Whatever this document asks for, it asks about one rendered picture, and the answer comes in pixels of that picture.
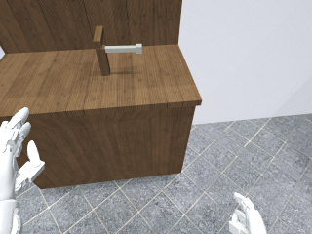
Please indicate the counter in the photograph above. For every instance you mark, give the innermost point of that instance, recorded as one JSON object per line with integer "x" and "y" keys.
{"x": 96, "y": 116}

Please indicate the robot left hand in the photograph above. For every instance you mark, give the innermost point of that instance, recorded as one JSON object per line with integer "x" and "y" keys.
{"x": 12, "y": 134}

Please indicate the tap lever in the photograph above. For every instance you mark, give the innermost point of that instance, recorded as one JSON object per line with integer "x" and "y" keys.
{"x": 137, "y": 48}

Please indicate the robot left forearm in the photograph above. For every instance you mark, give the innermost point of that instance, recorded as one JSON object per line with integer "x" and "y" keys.
{"x": 10, "y": 222}

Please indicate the robot right hand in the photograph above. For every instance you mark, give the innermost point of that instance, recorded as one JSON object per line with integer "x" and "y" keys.
{"x": 251, "y": 221}

